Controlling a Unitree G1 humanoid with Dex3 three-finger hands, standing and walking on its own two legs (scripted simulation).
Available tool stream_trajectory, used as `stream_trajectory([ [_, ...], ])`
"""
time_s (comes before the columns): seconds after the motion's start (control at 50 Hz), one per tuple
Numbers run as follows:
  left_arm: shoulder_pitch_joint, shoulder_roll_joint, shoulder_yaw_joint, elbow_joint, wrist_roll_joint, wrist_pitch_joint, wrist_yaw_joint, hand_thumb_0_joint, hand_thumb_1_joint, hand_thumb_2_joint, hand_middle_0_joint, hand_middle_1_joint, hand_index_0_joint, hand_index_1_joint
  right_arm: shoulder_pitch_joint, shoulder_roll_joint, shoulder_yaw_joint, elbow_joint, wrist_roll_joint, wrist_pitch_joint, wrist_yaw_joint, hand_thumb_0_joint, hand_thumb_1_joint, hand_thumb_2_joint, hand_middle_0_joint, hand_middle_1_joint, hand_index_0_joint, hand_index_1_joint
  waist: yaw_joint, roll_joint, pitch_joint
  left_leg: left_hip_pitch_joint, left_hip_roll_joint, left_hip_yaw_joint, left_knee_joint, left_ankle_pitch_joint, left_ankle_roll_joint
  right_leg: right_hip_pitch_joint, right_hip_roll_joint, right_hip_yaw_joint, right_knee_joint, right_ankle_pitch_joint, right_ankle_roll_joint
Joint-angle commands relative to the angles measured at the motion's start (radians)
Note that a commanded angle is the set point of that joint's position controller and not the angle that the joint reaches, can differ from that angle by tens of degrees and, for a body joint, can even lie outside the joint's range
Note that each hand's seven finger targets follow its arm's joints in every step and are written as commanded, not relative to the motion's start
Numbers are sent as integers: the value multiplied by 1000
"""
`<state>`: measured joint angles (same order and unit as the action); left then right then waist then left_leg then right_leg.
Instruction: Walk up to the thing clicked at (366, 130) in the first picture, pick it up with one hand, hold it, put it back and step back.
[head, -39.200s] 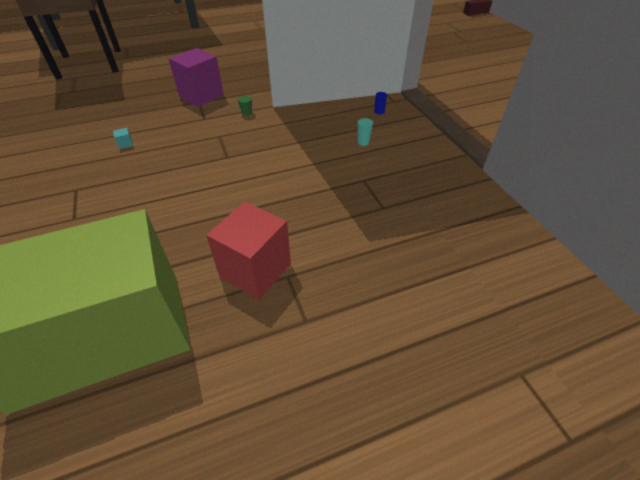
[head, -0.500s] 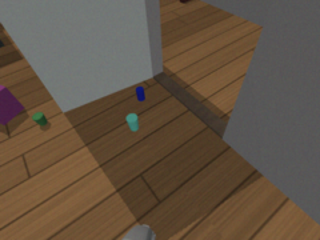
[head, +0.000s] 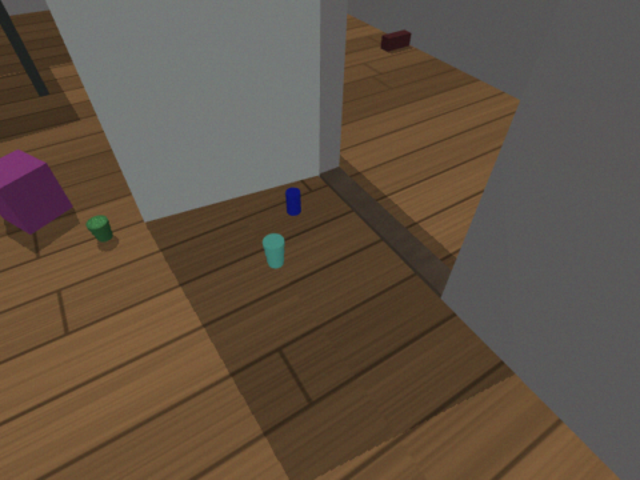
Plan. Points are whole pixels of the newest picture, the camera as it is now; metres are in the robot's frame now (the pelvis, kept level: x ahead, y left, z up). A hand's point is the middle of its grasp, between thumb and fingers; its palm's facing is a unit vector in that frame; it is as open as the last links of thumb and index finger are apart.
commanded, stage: step back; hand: left
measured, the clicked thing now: (274, 252) +1.07 +0.24 -0.70
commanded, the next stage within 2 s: stand in 0.60 s
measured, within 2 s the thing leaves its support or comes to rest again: neither
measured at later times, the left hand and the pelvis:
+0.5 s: hand out of the picture +0.13 +0.29 -0.14, palm faces -0.01 -0.92 -0.39, open 7.4 cm; pelvis +0.05 +0.03 +0.00, yaw +0 degrees
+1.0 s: hand out of the picture +0.14 +0.26 -0.13, palm faces -0.04 -0.94 -0.33, open 7.4 cm; pelvis +0.04 +0.02 +0.02, yaw -1 degrees
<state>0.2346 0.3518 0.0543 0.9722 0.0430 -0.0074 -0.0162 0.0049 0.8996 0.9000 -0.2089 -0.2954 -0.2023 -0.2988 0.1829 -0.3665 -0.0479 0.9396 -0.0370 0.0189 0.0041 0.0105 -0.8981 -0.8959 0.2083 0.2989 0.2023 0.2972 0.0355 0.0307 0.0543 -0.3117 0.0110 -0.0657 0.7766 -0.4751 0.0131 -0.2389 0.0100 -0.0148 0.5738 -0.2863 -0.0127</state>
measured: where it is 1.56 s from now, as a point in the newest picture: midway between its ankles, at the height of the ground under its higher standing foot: outside the picture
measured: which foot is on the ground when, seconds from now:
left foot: down 0.00-1.00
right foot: down 0.00-1.00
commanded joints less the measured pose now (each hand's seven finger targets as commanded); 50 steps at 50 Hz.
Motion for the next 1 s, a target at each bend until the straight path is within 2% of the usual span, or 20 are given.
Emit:
stream_trajectory([
  [0.0,-155,283,67,-105,-4,-50,25,0,900,900,-200,-300,-200,-300,25,-201,-63,-37,8,-34,9,0,-900,-900,200,300,200,300,-49,-113,67,-36,20,6,-45,8,4,-146,-267,358,-326,-482,-150],
  [0.06,-132,278,58,-80,-6,-45,16,0,900,900,-200,-300,-200,-300,36,-169,-59,-22,-3,-42,17,0,-900,-900,200,300,200,300,-42,-167,15,92,-10,66,-201,106,5,-158,-215,244,-267,-327,-115],
  [0.1,-116,244,39,-79,-6,-39,11,0,900,900,-200,-300,-200,-300,50,-176,-63,-16,-6,-50,9,0,-900,-900,200,300,200,300,-56,-141,-24,196,-5,37,-333,110,16,-180,-172,168,-163,-206,-84],
  [0.12,-108,208,27,-82,-10,-37,11,0,900,900,-200,-300,-200,-300,56,-207,-72,-12,-14,-57,3,0,-900,-900,200,300,200,300,-61,-47,-48,233,86,-105,-411,55,36,-214,-127,115,-50,-146,-58],
  [0.14,-116,165,13,-76,-28,-32,10,0,900,900,-200,-300,-200,-300,21,-255,-76,-18,-16,-60,1,0,-900,-900,200,300,200,300,-55,91,-30,176,223,-352,-530,-147,101,-267,-22,30,94,-189,-10],
  [0.16,-128,227,33,-63,-22,-29,17,0,900,900,-200,-300,-200,-300,-5,-306,-88,-26,-11,-58,2,0,-900,-900,200,300,200,300,-60,80,10,66,307,-423,-572,-252,177,-213,-31,24,201,-236,-6],
  [0.18,-108,247,38,-56,-22,-35,17,0,900,900,-200,-300,-200,-300,-38,-303,-89,-29,-8,-56,3,0,-900,-900,200,300,200,300,-41,54,30,18,310,-397,-561,-220,200,-163,-45,36,225,-235,-7],
  [0.24,-58,208,28,-33,-29,-53,19,0,900,900,-200,-300,-200,-300,-66,-225,-60,-30,-9,-61,2,0,-900,-900,200,300,200,300,-9,89,-1,97,197,-182,-415,245,118,-96,-41,23,14,-118,-16],
  [0.28,-27,195,28,-15,-30,-64,28,0,900,900,-200,-300,-200,-300,-85,-206,-54,-17,10,-54,2,0,-900,-900,200,300,200,300,13,106,-74,89,144,-68,-285,527,62,94,-50,29,-176,129,-18],
  [0.32,45,265,49,11,-24,-72,48,0,900,900,-200,-300,-200,-300,-75,-170,-40,-36,27,-50,-3,0,-900,-900,200,300,200,300,25,-15,-161,-32,51,19,-96,535,10,296,-169,208,-146,457,-69],
  [0.36,-56,326,55,-14,-28,-67,46,0,900,900,-200,-300,-200,-300,-43,-152,-41,-19,18,-42,-11,0,-900,-900,200,300,200,300,-15,-97,-129,-23,21,54,-106,109,-10,191,-334,333,-125,417,-200],
  [0.38,-104,306,48,-26,-28,-62,43,0,900,900,-200,-300,-200,-300,-25,-161,-43,3,11,-45,-12,0,-900,-900,200,300,200,300,-36,-107,-99,18,30,42,-162,92,-3,128,-320,296,-109,393,-191],
  [0.42,-154,271,36,-44,-28,-54,43,0,900,900,-200,-300,-200,-300,-12,-177,-50,29,10,-52,-7,0,-900,-900,200,300,200,300,-53,-114,-98,113,56,20,-272,320,18,63,-225,161,-78,364,-109],
  [0.44,-150,249,27,-43,-31,-54,43,0,900,900,-200,-300,-200,-300,-3,-194,-55,40,11,-55,-5,0,-900,-900,200,300,200,300,-49,-96,-112,167,90,-16,-288,491,37,36,-166,101,-33,377,-63],
  [0.48,-143,224,21,-36,-36,-49,40,0,900,900,-200,-300,-200,-300,-44,-222,-55,37,18,-58,-5,0,-900,-900,200,300,200,300,-20,-49,-113,175,157,-98,-311,570,87,18,-76,35,13,255,-19],
  [0.52,-155,227,20,-19,-30,-48,43,0,900,900,-200,-300,-200,-300,-78,-227,-57,41,20,-54,-7,0,-900,-900,200,300,200,300,-20,-36,-90,149,173,-93,-303,609,99,52,-72,29,-5,238,-16],
  [0.58,-134,197,3,16,-46,-41,38,0,900,900,-200,-300,-200,-300,-79,-207,-35,48,30,-56,-16,0,-900,-900,200,300,200,300,-28,-43,-111,154,125,-46,-306,713,47,127,-129,92,-68,467,-27],
  [0.66,-161,194,-5,20,-50,-26,39,0,900,900,-200,-300,-200,-300,-104,-212,-30,71,33,-64,-22,0,-900,-900,200,300,200,300,-27,21,-160,273,128,-27,-328,872,22,146,-121,71,-79,518,-24],
  [0.76,-185,204,-9,39,-39,-27,40,0,900,900,-200,-300,-200,-300,-132,-192,-20,77,38,-57,-25,0,-900,-900,200,300,200,300,-38,-11,-184,287,121,-1,-366,823,15,211,-131,70,-144,567,-13],
  [0.98,-218,198,-13,80,-34,-23,28,0,900,900,-200,-300,-200,-300,-191,-193,-7,105,33,-52,-13,0,-900,-900,200,300,200,300,-34,-8,-80,237,115,-5,-500,462,1,171,-135,88,-278,276,3],
])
